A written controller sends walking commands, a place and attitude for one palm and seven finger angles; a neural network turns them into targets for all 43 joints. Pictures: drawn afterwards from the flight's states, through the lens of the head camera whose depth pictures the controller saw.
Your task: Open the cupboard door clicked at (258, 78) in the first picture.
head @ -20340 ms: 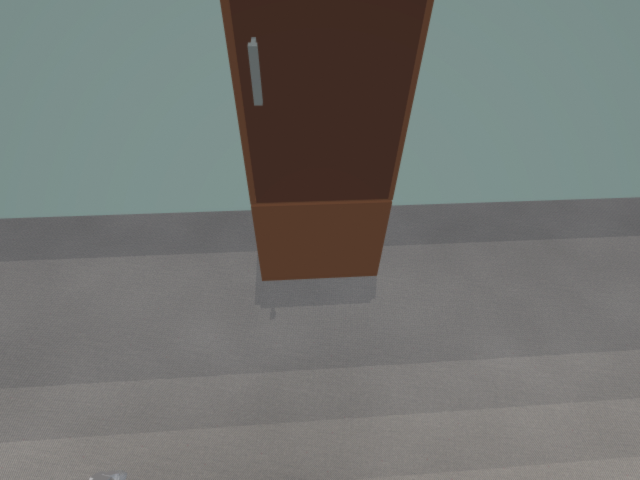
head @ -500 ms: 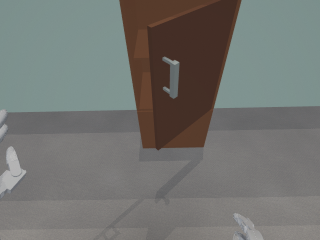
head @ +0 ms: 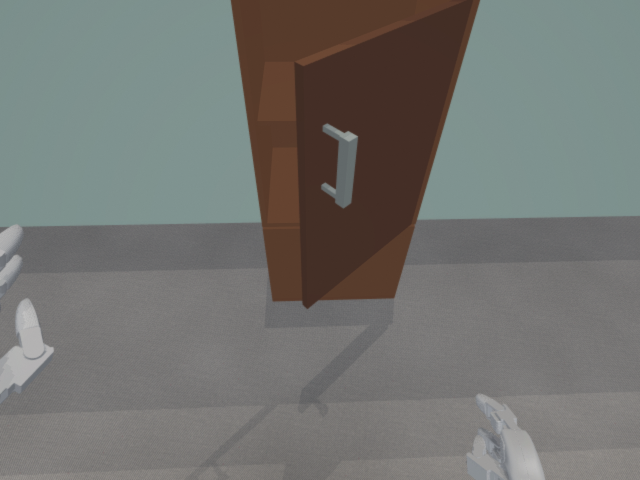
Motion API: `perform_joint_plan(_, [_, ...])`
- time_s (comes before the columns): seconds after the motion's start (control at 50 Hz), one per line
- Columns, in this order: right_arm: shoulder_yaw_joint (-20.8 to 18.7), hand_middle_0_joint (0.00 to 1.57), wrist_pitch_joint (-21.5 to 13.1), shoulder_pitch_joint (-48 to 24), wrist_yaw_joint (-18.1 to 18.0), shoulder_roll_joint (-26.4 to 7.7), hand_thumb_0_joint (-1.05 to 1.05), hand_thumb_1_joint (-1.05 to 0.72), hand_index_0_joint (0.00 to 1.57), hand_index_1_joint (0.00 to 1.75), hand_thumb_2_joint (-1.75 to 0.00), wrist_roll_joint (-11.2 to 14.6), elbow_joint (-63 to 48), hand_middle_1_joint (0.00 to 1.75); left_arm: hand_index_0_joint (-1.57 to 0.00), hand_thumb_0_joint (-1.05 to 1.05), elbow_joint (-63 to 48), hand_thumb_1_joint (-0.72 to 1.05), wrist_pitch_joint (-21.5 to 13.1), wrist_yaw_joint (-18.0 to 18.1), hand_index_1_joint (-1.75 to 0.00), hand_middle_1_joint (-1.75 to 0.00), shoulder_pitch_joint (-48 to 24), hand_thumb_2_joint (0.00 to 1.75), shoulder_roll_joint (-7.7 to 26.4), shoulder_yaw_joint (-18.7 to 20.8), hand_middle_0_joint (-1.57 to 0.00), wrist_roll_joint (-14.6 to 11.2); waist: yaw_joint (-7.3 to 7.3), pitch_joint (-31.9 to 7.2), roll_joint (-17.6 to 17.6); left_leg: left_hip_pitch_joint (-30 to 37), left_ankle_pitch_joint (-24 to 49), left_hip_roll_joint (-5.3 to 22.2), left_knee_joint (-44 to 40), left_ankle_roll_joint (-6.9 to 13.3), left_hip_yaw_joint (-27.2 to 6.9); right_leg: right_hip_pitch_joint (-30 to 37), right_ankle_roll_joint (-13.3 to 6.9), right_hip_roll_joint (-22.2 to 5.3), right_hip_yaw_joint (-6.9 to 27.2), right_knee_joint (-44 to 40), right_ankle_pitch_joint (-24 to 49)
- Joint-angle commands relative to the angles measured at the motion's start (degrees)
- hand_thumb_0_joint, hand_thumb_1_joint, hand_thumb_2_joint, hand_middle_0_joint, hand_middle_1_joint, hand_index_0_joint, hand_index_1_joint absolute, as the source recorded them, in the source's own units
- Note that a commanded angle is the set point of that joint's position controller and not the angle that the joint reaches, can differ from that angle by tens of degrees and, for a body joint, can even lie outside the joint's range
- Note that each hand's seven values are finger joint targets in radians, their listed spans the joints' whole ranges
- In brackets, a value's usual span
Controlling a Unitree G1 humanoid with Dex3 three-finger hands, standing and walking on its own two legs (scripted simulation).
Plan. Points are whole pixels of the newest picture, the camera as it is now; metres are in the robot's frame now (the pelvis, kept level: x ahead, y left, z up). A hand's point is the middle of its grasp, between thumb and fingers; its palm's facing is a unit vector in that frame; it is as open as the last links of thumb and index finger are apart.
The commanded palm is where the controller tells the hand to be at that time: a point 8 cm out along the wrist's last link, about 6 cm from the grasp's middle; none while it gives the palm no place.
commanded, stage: let the arm hang, fingers relaxed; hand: left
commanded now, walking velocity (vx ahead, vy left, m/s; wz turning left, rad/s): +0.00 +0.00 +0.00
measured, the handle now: (336, 166) +0.57 +0.01 +0.08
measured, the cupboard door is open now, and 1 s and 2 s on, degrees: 42 42 42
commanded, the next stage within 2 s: look to check the result in 1.10 s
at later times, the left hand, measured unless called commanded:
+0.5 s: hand out of the picture -0.09 +0.18 -0.18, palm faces +0.08 -0.98 -0.18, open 7.1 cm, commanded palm none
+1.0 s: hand out of the picture -0.03 +0.18 -0.18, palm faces +0.09 -0.98 -0.16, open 7.3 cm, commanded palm none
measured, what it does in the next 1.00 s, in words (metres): stands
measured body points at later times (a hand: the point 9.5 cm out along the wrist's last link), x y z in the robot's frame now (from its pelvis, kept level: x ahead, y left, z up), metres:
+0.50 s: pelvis -0.03 +0.01 +0.00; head -0.01 +0.02 +0.45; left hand -0.09 +0.24 -0.16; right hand -0.07 -0.21 -0.16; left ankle +0.00 +0.12 -0.74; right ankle +0.00 -0.09 -0.74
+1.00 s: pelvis -0.02 +0.03 +0.00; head -0.02 +0.02 +0.45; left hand -0.04 +0.23 -0.16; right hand -0.03 -0.18 -0.17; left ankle +0.00 +0.12 -0.74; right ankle +0.00 -0.09 -0.74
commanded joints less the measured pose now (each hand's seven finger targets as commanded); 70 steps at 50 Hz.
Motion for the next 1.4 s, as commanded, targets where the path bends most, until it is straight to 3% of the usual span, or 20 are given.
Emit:
perform_joint_plan(0.0, [-5.15,0.20,-1.71,-2.12,4.87,-14.54,0.00,-0.90,0.20,0.30,-0.90,-0.57,6.85,0.30,-0.20,0.00,35.71,0.90,8.14,-8.02,-0.30,-0.30,-8.06,0.90,0.16,-14.65,-0.20,4.47,-1.12,-3.80,3.31,-3.22,17.94,4.74,2.41,1.23,-4.45,-5.71,-0.54,-9.37,5.18,4.48,11.88])
perform_joint_plan(0.02, [-4.46,0.20,-0.29,-0.76,4.49,-13.83,0.00,-0.90,0.20,0.30,-0.90,-1.29,6.85,0.30,-0.20,0.00,37.63,0.90,8.87,-8.54,-0.30,-0.30,-9.46,0.90,-0.70,-15.22,-0.20,4.55,-0.92,-4.02,3.11,-6.62,11.62,6.05,0.55,3.24,-7.18,-5.74,-0.27,-8.26,3.49,5.79,4.12])
perform_joint_plan(0.06, [-3.17,0.20,1.02,-2.41,4.06,-13.08,0.00,-0.90,0.20,0.30,-0.90,-1.98,7.15,0.30,-0.20,0.00,43.57,0.90,9.00,-8.97,-0.30,-0.30,-13.41,0.90,-0.98,-16.56,-0.20,4.98,0.08,-2.67,-4.34,-11.10,7.91,6.29,-1.75,4.65,-9.89,-3.17,0.04,-6.94,3.59,6.15,-0.21])
perform_joint_plan(0.12, [-2.08,0.20,2.86,-1.60,3.76,-11.12,0.00,-0.90,0.20,0.30,-0.90,-2.32,10.43,0.30,-0.20,0.00,55.36,0.90,9.40,-8.51,-0.30,-0.30,-18.13,0.90,-1.24,-17.80,-0.20,4.87,-0.27,-3.55,-13.47,-6.71,7.50,2.98,0.15,3.42,-8.21,-2.93,-0.93,-9.73,7.18,1.33,0.81])
perform_joint_plan(0.16, [-1.11,0.20,4.43,-0.06,3.62,-8.15,0.00,-0.90,0.20,0.30,-0.90,-2.53,13.53,0.30,-0.20,0.00,62.72,0.90,10.28,-7.93,-0.30,-0.30,-20.36,0.90,-2.65,-19.24,-0.20,4.42,-0.94,-2.53,-10.44,-3.56,6.12,1.40,0.46,2.28,-6.05,-4.98,-1.77,-11.34,8.40,-1.37,-1.60])
perform_joint_plan(0.22, [-0.22,0.20,5.06,0.07,3.21,-6.75,0.00,-0.90,0.20,0.30,-0.90,-2.48,17.65,0.30,-0.20,0.00,72.04,0.90,10.44,-7.60,-0.30,-0.30,-20.27,0.90,-3.43,-20.01,-0.20,3.89,-0.34,-0.48,1.62,-3.84,5.35,2.33,-4.18,2.22,-7.13,-3.11,-0.63,-9.29,7.63,-1.91,-3.28])
perform_joint_plan(0.32, [-0.22,0.20,5.65,3.64,2.31,-3.85,0.00,-0.90,0.20,0.30,-0.90,-2.41,23.24,0.30,-0.20,0.00,82.69,0.90,10.19,-7.33,-0.30,-0.30,-15.82,0.90,-5.80,-19.58,-0.20,3.43,0.37,-0.09,10.44,-7.05,-2.95,2.15,-6.81,2.04,-7.29,1.60,-1.00,-8.96,6.68,-4.24,-4.73])
perform_joint_plan(0.34, [-0.35,0.20,5.88,4.99,2.19,-3.57,0.00,-0.90,0.20,0.30,-0.90,-2.25,23.75,0.30,-0.20,0.00,83.89,0.90,10.16,-7.28,-0.30,-0.30,-15.58,0.90,-5.96,-19.57,-0.20,3.48,0.34,1.01,7.31,-7.05,-3.51,2.21,-6.67,2.14,-7.44,1.12,-0.96,-8.79,6.20,-4.89,-5.58])
perform_joint_plan(0.4, [-0.54,0.20,6.11,8.58,1.95,-2.58,0.00,-0.90,0.20,0.30,-0.90,-2.25,26.03,0.30,-0.20,0.00,87.05,0.90,10.18,-7.30,-0.30,-0.30,-14.49,0.90,-7.55,-20.01,-0.20,3.39,-0.25,2.62,4.99,-6.70,-4.89,2.27,-7.24,2.34,-7.25,-1.10,-0.88,-8.76,6.27,-5.76,-7.77])
perform_joint_plan(0.44, [-0.63,0.20,6.27,10.30,1.81,-2.20,0.00,-0.90,0.20,0.30,-0.90,-2.14,26.87,0.30,-0.20,0.00,88.57,0.90,10.16,-7.15,-0.30,-0.30,-13.60,0.90,-8.32,-20.17,-0.20,3.38,-0.27,3.78,1.34,-6.55,-5.43,2.42,-7.30,2.58,-7.47,-2.28,-0.73,-8.51,5.84,-6.10,-9.28])
perform_joint_plan(0.6, [-0.40,0.20,5.77,13.85,1.63,0.07,0.00,-0.90,0.20,0.30,-0.90,-2.13,29.46,0.30,-0.20,0.00,91.56,0.90,10.05,-6.63,-0.30,-0.30,-10.60,0.90,-10.88,-20.26,-0.20,3.46,-0.25,4.53,-1.21,-7.20,-4.13,2.56,-8.26,3.09,-7.67,-2.56,-0.27,-8.41,5.06,-4.21,-7.30])
perform_joint_plan(0.92, [-0.35,0.20,4.95,12.01,1.52,1.49,0.00,-0.90,0.20,0.30,-0.90,-2.06,30.65,0.30,-0.20,0.00,91.14,0.90,9.74,-6.20,-0.30,-0.30,-10.83,0.90,-12.67,-20.26,-0.20,3.63,-0.07,6.89,0.15,-6.42,-0.50,2.51,-9.26,2.99,-7.53,-2.50,0.25,-8.40,4.52,-2.82,-1.49])
perform_joint_plan(1.1, [-0.27,0.20,4.74,11.08,1.36,0.53,0.00,-0.90,0.20,0.30,-0.90,-1.87,30.54,0.30,-0.20,0.00,91.15,0.90,9.53,-6.34,-0.30,-0.30,-11.51,0.90,-11.88,-20.39,-0.20,3.46,-0.28,3.95,0.21,-2.53,5.14,2.69,-8.11,2.79,-6.93,-0.55,0.32,-8.83,4.39,-3.30,1.49])
perform_joint_plan(1.38, [0.05,0.20,4.54,10.21,1.08,0.12,0.00,-0.90,0.20,0.30,-0.90,-1.71,31.31,0.30,-0.20,0.00,91.83,0.90,9.43,-6.29,-0.30,-0.30,-11.73,0.90,-11.65,-20.64,-0.20,3.32,-0.13,3.22,-0.90,0.09,11.31,2.86,-7.69,2.78,-6.68,1.60,0.49,-9.13,4.08,-3.73,5.74])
